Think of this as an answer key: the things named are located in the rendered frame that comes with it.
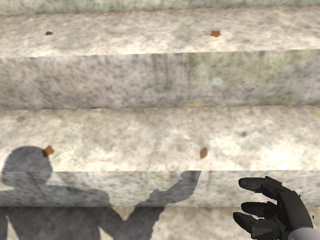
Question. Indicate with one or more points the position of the right robot forearm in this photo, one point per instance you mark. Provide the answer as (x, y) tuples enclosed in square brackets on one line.
[(304, 233)]

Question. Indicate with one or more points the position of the robot right hand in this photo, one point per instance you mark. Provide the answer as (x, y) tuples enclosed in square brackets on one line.
[(279, 220)]

